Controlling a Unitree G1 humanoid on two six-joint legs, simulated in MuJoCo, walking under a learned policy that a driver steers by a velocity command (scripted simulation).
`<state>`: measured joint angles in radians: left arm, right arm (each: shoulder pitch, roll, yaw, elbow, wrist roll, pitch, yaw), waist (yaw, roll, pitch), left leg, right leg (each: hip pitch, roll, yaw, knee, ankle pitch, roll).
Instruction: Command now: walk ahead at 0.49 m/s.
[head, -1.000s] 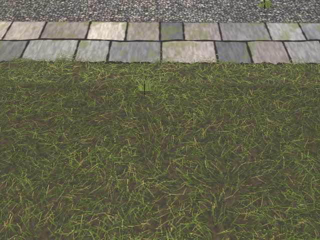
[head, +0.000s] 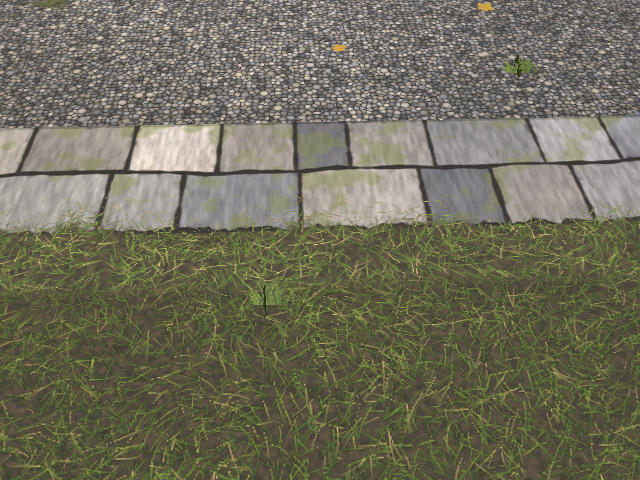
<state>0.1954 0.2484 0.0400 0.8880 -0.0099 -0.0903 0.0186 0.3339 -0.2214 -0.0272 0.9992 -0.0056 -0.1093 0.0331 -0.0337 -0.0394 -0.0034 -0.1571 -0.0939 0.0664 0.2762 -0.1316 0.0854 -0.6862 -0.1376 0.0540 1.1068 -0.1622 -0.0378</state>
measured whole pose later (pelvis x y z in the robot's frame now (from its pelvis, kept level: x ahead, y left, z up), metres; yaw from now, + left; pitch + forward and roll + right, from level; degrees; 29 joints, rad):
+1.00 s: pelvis +0.55 -0.01 -0.01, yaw +1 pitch +1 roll +0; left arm 0.29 0.26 0.05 0.96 -0.02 -0.10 0.00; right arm 0.18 -0.24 -0.05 0.91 0.00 -0.10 0.03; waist 0.00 -0.03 0.02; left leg -0.34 -0.03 0.07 0.46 -0.14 0.06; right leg -0.44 -0.06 0.03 1.18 -0.35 -0.05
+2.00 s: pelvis +1.03 -0.04 -0.02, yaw +0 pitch +1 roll -1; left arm 0.23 0.24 0.04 1.01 -0.01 -0.04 0.02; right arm 0.09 -0.20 -0.04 0.94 -0.02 -0.06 0.00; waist 0.02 -0.02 0.02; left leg -0.43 0.00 0.03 0.50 -0.10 0.04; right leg -0.27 0.02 0.00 0.83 -0.57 0.02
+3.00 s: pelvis +1.09 -0.06 -0.01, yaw +1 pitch -1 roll +0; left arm 0.31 0.16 0.03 1.12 0.00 -0.01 0.04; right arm 0.15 -0.19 -0.05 1.13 0.00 0.02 -0.05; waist 0.00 0.01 0.04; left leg -0.28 0.02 0.01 0.50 -0.19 -0.01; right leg -0.12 -0.01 -0.03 0.48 -0.34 0.00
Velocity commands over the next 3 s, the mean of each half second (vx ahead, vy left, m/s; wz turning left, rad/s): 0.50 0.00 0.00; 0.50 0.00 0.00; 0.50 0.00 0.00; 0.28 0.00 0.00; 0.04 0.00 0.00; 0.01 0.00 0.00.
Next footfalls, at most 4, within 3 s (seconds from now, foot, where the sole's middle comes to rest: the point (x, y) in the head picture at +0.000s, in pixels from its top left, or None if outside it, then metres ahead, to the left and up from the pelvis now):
0.30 right None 0.34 -0.17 -0.78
0.86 left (287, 425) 0.65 0.08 -0.78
1.42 right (378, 305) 0.96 -0.15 -0.78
1.90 left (291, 246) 1.17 0.07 -0.78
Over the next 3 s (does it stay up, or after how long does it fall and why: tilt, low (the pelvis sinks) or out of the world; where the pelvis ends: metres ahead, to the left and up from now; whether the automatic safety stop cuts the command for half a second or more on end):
stays up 1.09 -0.06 -0.01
